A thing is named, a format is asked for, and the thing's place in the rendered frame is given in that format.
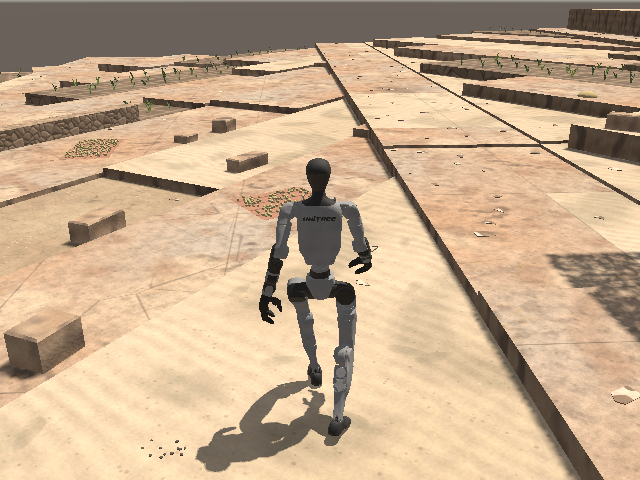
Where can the right robot upper arm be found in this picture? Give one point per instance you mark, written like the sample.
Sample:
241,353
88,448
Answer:
351,212

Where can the right robot forearm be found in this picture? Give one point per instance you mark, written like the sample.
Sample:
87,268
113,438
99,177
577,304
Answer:
366,255

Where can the right robot hand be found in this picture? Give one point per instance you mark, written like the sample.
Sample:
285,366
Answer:
357,261

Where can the robot right foot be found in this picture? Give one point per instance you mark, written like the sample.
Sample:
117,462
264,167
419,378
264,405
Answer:
335,428

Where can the left robot upper arm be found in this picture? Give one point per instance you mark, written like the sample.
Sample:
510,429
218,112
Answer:
287,212

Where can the left robot forearm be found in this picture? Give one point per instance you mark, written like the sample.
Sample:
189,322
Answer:
272,274

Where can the robot foot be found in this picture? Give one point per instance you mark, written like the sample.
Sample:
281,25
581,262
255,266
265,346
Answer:
316,378
335,428

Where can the robot left foot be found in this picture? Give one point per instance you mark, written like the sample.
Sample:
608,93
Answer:
316,378

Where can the left robot hand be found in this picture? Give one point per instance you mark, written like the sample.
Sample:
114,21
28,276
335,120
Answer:
264,309

